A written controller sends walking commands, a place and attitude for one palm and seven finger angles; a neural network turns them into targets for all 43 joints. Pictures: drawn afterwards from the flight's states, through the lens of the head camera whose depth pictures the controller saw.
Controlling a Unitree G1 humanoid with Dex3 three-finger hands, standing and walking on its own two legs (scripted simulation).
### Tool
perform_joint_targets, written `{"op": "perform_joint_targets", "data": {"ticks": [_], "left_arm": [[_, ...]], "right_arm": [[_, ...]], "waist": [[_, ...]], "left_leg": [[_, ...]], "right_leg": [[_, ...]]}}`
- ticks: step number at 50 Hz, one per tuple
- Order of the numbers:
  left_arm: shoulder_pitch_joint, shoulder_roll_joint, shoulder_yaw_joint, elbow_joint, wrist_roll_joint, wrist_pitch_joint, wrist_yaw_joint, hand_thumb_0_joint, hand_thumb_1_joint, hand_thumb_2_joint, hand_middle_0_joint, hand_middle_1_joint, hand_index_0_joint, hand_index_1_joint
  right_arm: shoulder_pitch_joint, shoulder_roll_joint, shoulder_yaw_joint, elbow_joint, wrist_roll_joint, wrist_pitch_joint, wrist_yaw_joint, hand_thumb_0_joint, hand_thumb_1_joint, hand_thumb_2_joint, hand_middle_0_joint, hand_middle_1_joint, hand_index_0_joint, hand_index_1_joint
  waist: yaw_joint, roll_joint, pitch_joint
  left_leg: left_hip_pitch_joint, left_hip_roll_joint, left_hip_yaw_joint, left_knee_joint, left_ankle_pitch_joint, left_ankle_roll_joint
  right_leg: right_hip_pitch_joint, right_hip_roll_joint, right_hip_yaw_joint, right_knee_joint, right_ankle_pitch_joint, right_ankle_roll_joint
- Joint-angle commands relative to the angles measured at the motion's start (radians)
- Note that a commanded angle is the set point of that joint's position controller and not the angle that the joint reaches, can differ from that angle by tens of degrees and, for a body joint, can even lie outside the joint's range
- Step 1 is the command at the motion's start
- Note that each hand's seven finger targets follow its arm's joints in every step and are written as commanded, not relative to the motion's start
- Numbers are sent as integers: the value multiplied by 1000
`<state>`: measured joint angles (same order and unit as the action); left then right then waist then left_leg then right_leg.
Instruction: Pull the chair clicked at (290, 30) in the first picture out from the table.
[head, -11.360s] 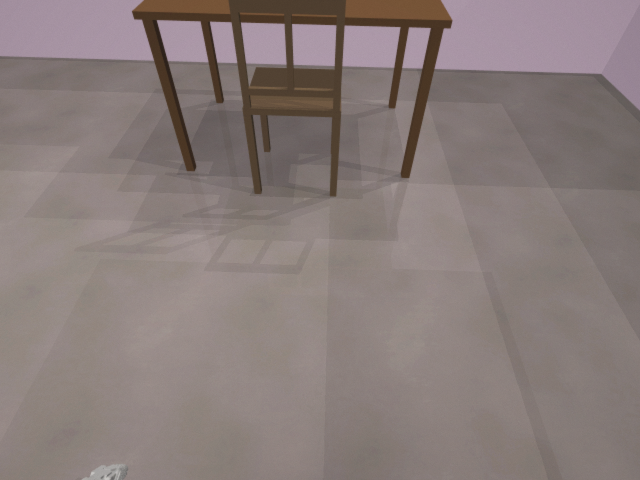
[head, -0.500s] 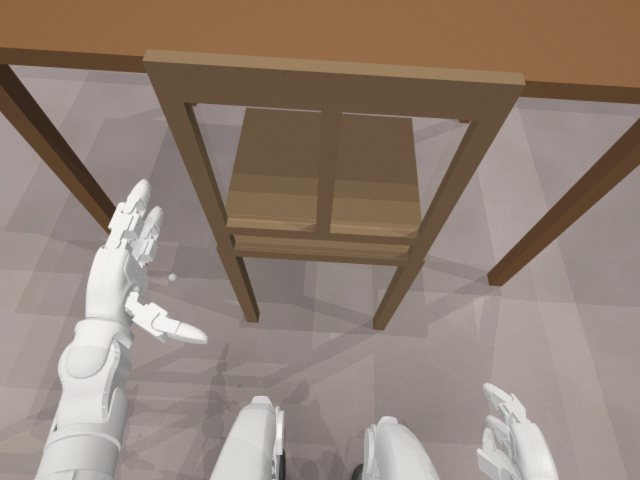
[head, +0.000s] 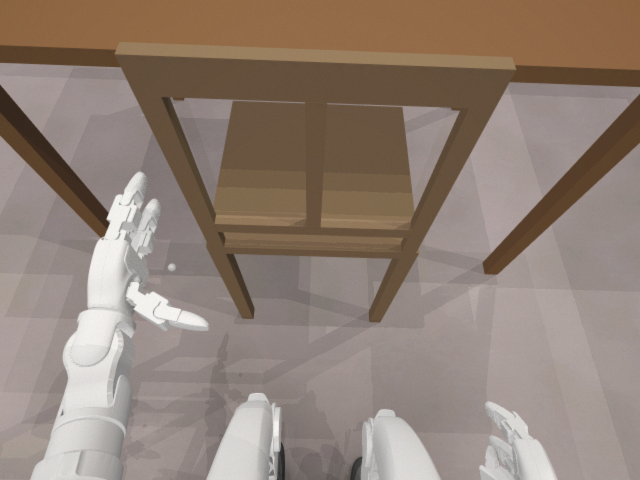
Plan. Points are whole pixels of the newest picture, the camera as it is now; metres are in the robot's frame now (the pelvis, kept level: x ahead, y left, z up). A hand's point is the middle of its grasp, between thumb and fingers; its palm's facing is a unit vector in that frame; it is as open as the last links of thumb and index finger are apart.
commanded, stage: aim the fingers beside a spindle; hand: left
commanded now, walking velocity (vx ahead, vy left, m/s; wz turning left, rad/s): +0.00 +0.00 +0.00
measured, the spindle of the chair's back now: (314, 173) +0.51 +0.03 +0.02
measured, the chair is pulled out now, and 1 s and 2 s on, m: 0.00 0.00 0.00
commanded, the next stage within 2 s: push the fingers through the gap in 0.34 s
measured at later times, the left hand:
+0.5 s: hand (175, 272) +0.35 +0.19 +0.03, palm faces +0.03 -1.00 -0.06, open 16.9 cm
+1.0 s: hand (186, 233) +0.40 +0.18 +0.03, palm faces +0.04 -1.00 -0.06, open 16.9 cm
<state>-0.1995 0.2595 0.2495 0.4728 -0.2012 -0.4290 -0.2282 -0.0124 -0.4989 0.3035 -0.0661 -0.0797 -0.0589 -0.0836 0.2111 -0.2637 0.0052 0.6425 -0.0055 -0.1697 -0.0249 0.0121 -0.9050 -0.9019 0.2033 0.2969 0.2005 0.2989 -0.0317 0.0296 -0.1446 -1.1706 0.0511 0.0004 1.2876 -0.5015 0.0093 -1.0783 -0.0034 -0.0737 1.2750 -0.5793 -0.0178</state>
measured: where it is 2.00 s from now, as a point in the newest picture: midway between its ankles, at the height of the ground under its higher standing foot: outside the picture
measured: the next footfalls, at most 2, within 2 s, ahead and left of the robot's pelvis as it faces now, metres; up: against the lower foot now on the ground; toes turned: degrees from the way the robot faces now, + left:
none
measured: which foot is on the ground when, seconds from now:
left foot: down 0.00-1.00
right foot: down 0.00-1.00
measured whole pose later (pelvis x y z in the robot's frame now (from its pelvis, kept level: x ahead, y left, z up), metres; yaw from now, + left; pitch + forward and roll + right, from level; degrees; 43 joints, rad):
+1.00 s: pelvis +0.00 +0.00 +0.00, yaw +0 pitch +23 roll -2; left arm -0.41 0.28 0.28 0.67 -0.15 -0.46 -0.19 -0.01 -0.50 0.30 -0.07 -0.08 -0.06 -0.08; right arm 0.23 -0.27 0.00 0.67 -0.01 -0.15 -0.02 0.01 -0.91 -0.90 0.20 0.30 0.20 0.30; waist -0.05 0.03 -0.15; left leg -1.20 0.05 0.00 1.29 -0.49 0.00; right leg -1.11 0.00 -0.07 1.29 -0.58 -0.02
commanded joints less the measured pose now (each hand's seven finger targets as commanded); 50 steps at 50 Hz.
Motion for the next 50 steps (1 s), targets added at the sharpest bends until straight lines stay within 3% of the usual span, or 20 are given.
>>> {"op": "perform_joint_targets", "data": {"ticks": [1, 2, 5, 7, 11, 13, 16, 18, 19, 22, 23, 24, 28, 33, 36, 41, 45, 47, 49, 50], "left_arm": [[-226, 180, 58, -245, -20, -92, 5, 0, -500, 300, -60, -80, -60, -80], [-207, 187, 62, -257, -18, -96, 8, 0, -500, 300, -60, -80, -60, -80], [-175, 148, 29, -219, -18, -89, 0, 0, -500, 300, -60, -80, -60, -80], [-217, 125, -3, -198, -11, -80, -2, 0, -500, 300, -60, -80, -60, -80], [-226, 134, 6, -229, -8, -79, 11, 0, -500, 300, -60, -80, -60, -80], [-220, 168, 34, -247, -3, -81, 22, 0, -500, 300, -60, -80, -60, -80], [-187, 142, 20, -236, 0, -79, 30, 0, -500, 300, -60, -80, -60, -80], [-156, 157, 39, -229, 4, -77, 34, 0, -500, 300, -60, -80, -60, -80], [-175, 139, 19, -234, 2, -77, 31, 0, -500, 300, -60, -80, -60, -80], [-158, 140, 22, -227, -1, -76, 27, 0, -500, 300, -60, -80, -60, -80], [-208, 131, 3, -223, 1, -75, 25, 0, -500, 300, -60, -80, -60, -80], [-249, 156, 29, -211, 0, -80, 27, 0, -500, 300, -60, -80, -60, -80], [-359, 154, 11, -183, 6, -92, 21, 0, -500, 300, -60, -80, -60, -80], [-353, 158, 20, -145, 10, -82, 16, 0, -500, 300, -60, -80, -60, -80], [-371, 170, 33, -86, 17, -65, 23, 0, -500, 300, -60, -80, -60, -80], [-422, 206, 75, -71, 24, -76, 43, 0, -500, 300, -60, -80, -60, -80], [-455, 213, 80, -25, 30, -91, 42, 0, -500, 300, -60, -80, -60, -80], [-488, 208, 73, -11, 32, -96, 37, 0, -500, 300, -60, -80, -60, -80], [-510, 213, 76, 40, 33, -96, 33, 0, -500, 300, -60, -80, -60, -80], [-553, 213, 69, 36, 33, -100, 30, 0, -500, 300, -60, -80, -60, -80]], "right_arm": [[12, -148, -59, -117, 6, -46, -12, 0, -900, -900, 200, 300, 200, 300], [13, -150, -58, -120, 3, -48, -12, 0, -900, -900, 200, 300, 200, 300], [9, -148, -57, -116, 6, -47, -11, 0, -900, -900, 200, 300, 200, 300], [8, -149, -56, -111, 10, -47, -14, 0, -900, -900, 200, 300, 200, 300], [10, -152, -62, -117, 6, -49, -16, 0, -900, -900, 200, 300, 200, 300], [11, -152, -60, -118, 4, -47, -15, 0, -900, -900, 200, 300, 200, 300], [0, -145, -57, -124, 3, -40, -8, 0, -900, -900, 200, 300, 200, 300], [-1, -144, -57, -130, 3, -36, -7, 0, -900, -900, 200, 300, 200, 300], [-4, -141, -55, -130, 4, -34, -7, 0, -900, -900, 200, 300, 200, 300], [-4, -144, -56, -135, 7, -32, -8, 0, -900, -900, 200, 300, 200, 300], [-6, -141, -53, -127, 7, -32, -11, 0, -900, -900, 200, 300, 200, 300], [-1, -143, -54, -115, 7, -32, -15, 0, -900, -900, 200, 300, 200, 300], [1, -144, -50, -97, 7, -44, -24, 0, -900, -900, 200, 300, 200, 300], [26, -151, -59, -92, 5, -45, -20, 0, -900, -900, 200, 300, 200, 300], [29, -152, -57, -90, 8, -35, -17, 0, -900, -900, 200, 300, 200, 300], [44, -151, -57, -88, 3, -25, -12, 0, -900, -900, 200, 300, 200, 300], [55, -151, -57, -77, 1, -17, -7, 0, -900, -900, 200, 300, 200, 300], [63, -153, -58, -75, 2, -18, -6, 0, -900, -900, 200, 300, 200, 300], [68, -157, -59, -65, 4, -14, -7, 0, -900, -900, 200, 300, 200, 300], [69, -156, -58, -62, 3, -15, -8, 0, -900, -900, 200, 300, 200, 300]], "waist": [[-1, 25, -410], [3, 50, -427], [-3, 23, -390], [-23, 9, -357], [-6, 22, -416], [4, 39, -430], [5, 31, -407], [15, 22, -417], [4, 20, -406], [3, 2, -395], [-12, 2, -382], [-15, -10, -368], [-29, 29, -368], [-14, 31, -457], [-16, 9, -410], [-11, 16, -449], [-24, 0, -435], [-30, 24, -432], [-41, -13, -410], [-47, 6, -418]], "left_leg": [[354, -52, -42, -147, 215, 7], [372, -52, -44, -145, 231, 8], [360, -51, -47, -154, 216, 6], [350, -49, -51, -151, 184, 10], [390, -50, -56, -152, 208, 6], [400, -50, -56, -152, 240, 3], [388, -52, -53, -156, 227, 2], [381, -53, -47, -156, 236, 3], [373, -54, -46, -153, 231, 5], [359, -53, -46, -152, 216, 8], [344, -54, -41, -146, 198, 10], [331, -52, -43, -142, 182, 9], [334, -53, -45, -134, 152, 10], [392, -51, -54, -137, 230, 5], [355, -51, -52, -145, 200, 4], [342, -54, -40, -138, 224, 6], [318, -52, -34, -132, 226, 9], [330, -52, -38, -133, 218, 9], [308, -51, -36, -131, 189, 11], [303, -52, -32, -125, 182, 14]], "right_leg": [[153, 41, 51, -185, 262, -6], [149, 43, 48, -180, 272, -8], [137, 42, 41, -184, 259, -8], [100, 43, 36, -185, 225, -6], [113, 39, 34, -182, 241, -8], [125, 39, 33, -174, 271, -10], [127, 41, 31, -176, 262, -10], [144, 41, 34, -174, 275, -10], [142, 40, 36, -176, 277, -8], [141, 44, 36, -177, 262, -9], [135, 39, 43, -185, 253, -4], [126, 40, 47, -188, 236, -4], [95, 39, 56, -194, 196, -6], [111, 38, 43, -174, 267, -9], [105, 39, 43, -183, 242, -9], [140, 38, 55, -178, 278, -6], [143, 40, 58, -178, 289, -4], [118, 43, 54, -177, 276, -6], [112, 43, 60, -189, 250, -3], [111, 40, 68, -192, 246, -1]]}}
